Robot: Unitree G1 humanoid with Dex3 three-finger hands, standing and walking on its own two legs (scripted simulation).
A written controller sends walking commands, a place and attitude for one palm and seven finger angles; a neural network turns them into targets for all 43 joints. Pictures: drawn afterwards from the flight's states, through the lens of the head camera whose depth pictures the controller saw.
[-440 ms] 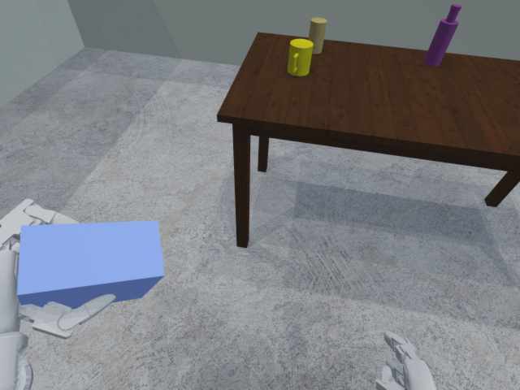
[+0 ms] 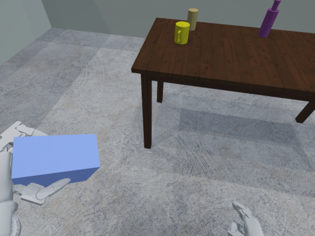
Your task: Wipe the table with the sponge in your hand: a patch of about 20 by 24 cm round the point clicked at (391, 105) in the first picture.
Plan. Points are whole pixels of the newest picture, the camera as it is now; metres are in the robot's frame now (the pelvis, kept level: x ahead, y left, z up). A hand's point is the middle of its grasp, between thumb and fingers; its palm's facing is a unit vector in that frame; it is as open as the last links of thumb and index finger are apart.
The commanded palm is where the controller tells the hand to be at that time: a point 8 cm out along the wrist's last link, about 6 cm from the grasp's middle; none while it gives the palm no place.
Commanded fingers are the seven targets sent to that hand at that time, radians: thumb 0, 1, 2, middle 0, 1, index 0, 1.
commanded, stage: walk to a spot facing it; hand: left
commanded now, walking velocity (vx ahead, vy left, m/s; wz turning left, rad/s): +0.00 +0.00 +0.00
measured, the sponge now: (69, 161) +0.23 +0.20 +0.13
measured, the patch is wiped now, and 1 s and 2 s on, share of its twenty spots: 0.00 0.00 0.00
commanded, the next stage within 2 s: turn to face it in 1.66 s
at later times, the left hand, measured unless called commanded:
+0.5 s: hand (71, 153) +0.24 +0.19 +0.15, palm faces +0.30 -0.87 -0.40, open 10.6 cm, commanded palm +0.19 +0.24 +0.18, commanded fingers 0.00 0.10 1.30 -1.20 -1.60 -1.20 -1.60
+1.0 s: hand (139, 145) +0.26 +0.06 +0.15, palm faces -0.04 -0.89 -0.46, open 10.5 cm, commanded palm +0.23 +0.14 +0.18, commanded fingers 0.00 0.10 1.30 -1.20 -1.60 -1.20 -1.60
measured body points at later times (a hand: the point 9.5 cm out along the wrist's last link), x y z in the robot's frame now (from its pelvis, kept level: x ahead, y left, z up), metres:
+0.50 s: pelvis -0.01 -0.01 -0.02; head +0.02 -0.02 +0.43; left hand +0.22 +0.24 +0.17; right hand +0.14 -0.26 -0.10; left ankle +0.05 +0.12 -0.74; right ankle +0.05 -0.13 -0.74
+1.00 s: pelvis -0.04 -0.04 -0.01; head -0.01 -0.08 +0.44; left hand +0.26 +0.11 +0.18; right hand +0.02 -0.32 -0.12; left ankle +0.01 +0.10 -0.64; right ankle -0.02 -0.12 -0.74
